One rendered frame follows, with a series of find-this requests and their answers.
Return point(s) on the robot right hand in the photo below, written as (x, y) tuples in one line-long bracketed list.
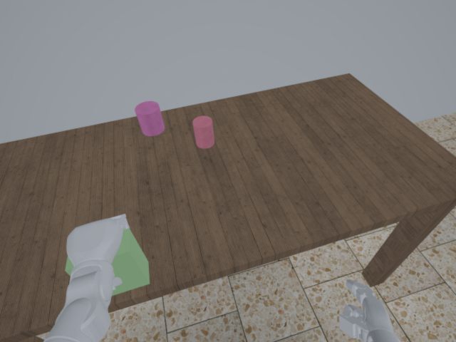
[(358, 323)]

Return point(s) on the left robot forearm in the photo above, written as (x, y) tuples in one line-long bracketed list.
[(85, 317)]

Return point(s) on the robot left hand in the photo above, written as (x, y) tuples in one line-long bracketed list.
[(99, 240)]

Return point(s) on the table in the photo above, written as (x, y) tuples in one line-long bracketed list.
[(291, 169)]

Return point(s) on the sponge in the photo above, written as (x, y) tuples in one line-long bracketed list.
[(130, 264)]

